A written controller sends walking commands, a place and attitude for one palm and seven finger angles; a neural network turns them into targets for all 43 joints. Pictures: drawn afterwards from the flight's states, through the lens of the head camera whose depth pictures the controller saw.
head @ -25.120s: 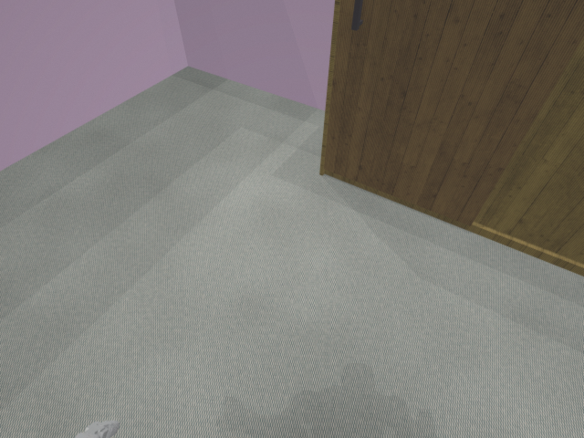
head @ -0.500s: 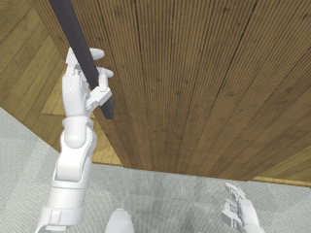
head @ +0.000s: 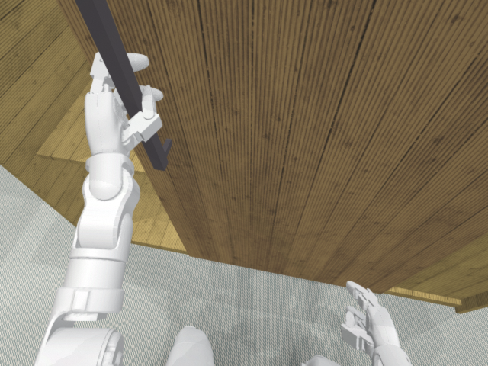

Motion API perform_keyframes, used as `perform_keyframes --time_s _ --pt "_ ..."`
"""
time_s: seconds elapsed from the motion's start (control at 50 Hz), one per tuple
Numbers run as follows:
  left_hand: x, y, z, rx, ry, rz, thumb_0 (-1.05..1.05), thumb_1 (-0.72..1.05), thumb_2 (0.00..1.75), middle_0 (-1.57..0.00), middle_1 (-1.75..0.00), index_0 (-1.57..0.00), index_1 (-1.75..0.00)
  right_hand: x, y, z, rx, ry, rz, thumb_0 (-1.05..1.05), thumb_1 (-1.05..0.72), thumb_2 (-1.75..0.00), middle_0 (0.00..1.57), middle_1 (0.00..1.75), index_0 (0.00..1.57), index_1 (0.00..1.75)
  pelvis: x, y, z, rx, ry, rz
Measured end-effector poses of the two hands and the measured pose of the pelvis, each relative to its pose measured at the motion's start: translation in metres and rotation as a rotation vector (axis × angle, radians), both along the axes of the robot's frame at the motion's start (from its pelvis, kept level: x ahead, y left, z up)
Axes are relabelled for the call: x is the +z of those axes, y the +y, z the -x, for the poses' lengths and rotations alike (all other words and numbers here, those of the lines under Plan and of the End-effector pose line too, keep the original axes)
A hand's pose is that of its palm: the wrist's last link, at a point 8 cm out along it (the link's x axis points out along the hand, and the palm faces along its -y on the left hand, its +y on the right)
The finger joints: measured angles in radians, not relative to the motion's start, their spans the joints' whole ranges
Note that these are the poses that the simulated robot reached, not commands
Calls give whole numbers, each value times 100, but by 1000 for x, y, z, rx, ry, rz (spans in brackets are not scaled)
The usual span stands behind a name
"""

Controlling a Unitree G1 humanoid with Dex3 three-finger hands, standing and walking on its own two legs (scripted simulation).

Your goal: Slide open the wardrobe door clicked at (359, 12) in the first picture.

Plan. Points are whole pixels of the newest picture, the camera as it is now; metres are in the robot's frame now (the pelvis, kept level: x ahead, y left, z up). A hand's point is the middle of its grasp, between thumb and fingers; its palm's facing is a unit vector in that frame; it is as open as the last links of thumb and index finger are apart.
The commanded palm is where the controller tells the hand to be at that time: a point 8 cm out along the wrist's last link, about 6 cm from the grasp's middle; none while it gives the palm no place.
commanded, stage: step sideways, sliding the door along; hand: left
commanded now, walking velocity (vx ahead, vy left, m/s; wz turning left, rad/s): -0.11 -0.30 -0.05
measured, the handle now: (138, 87) +0.42 +0.24 +0.18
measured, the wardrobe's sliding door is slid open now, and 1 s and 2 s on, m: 0.43 0.58 0.58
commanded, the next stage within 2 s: stop walking and hold the door there in 0.80 s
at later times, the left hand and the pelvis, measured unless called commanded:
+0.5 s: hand (238, 126) +0.38 +0.09 +0.17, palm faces +0.38 -0.92 -0.05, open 6.3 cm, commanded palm +0.35 +0.06 +0.17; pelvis +0.02 -0.14 +0.01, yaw -1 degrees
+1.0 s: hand (258, 131) +0.38 +0.06 +0.17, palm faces +0.51 -0.84 -0.22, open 6.5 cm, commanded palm +0.34 +0.09 +0.15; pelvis +0.02 -0.25 +0.02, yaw -5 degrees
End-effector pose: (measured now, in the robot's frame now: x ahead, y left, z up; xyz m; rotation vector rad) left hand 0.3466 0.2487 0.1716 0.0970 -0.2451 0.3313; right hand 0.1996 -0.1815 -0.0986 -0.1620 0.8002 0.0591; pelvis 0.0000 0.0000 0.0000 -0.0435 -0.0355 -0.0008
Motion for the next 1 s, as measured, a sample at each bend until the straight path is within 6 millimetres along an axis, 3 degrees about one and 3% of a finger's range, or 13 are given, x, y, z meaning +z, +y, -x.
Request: perform_keyframes --time_s 0.06,0.16,0.36,0.44,0.52,0.64,0.7,0.84,0.92,1.0 --pt "1 -14 1 17 15 8 0 76 85 -41 -140 -19 -135 -2 -28 -6 -38 7 42 1 -91 -90 20 30 21 30 6 -8 1 11 11 -27" --pt "-1 -35 1 -32 -22 33 1 77 84 -42 -140 -18 -135 12 -65 -4 -79 13 136 1 -91 -90 20 30 21 30 8 -18 -2 8 13 -11" --pt "1 -82 2 -47 10 50 2 79 85 -38 -140 -20 -135 47 -105 0 -15 17 108 1 -91 -90 20 30 20 30 33 -79 -8 -24 5 50" --pt "1 -103 3 -6 12 42 1 78 86 -39 -140 -20 -135 43 -126 -9 2 -30 62 1 -91 -90 20 30 21 30 28 -113 -12 -23 -4 46" --pt "0 -125 3 69 -4 -4 0 75 86 -41 -140 -17 -134 24 -155 -22 6 -80 9 1 -91 -90 20 30 21 30 9 -150 -16 -10 -5 8" --pt "0 -156 4 64 2 15 0 76 85 -44 -140 -15 -137 21 -200 -17 -89 -39 89 1 -91 -90 20 30 21 30 18 -159 -10 -14 40 -32" --pt "-1 -156 4 69 -22 38 0 78 85 -43 -140 -14 -135 24 -216 -5 -114 -9 132 1 -91 -90 20 30 20 30 16 -165 -9 -22 28 -4" --pt "1 -159 5 114 10 66 1 77 84 -37 -140 -17 -133 46 -238 19 -54 60 128 1 -91 -90 20 30 20 30 35 -198 -11 -35 0 53" --pt "3 -161 5 161 34 61 0 76 85 -36 -140 -16 -134 49 -253 16 -43 43 113 1 -91 -90 20 30 21 30 36 -222 -15 -47 -11 65" --pt "5 -154 8 204 75 -147 -9 69 81 -39 -140 -19 -135 40 -280 5 -75 -27 67 1 -91 -90 20 30 21 30 23 -253 -23 -86 1 30"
